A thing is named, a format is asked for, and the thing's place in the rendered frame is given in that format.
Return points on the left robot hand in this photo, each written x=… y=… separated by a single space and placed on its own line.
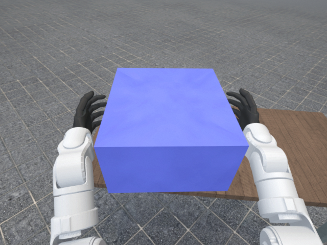
x=84 y=117

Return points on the left robot forearm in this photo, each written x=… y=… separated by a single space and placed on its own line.
x=74 y=210

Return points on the right robot hand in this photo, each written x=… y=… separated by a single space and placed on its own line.
x=248 y=113

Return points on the table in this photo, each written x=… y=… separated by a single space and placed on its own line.
x=301 y=135

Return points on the carton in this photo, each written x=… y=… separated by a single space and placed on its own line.
x=168 y=130

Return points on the right robot forearm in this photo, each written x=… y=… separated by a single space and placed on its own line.
x=278 y=198

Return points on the right robot upper arm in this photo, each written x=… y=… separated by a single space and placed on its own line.
x=288 y=235

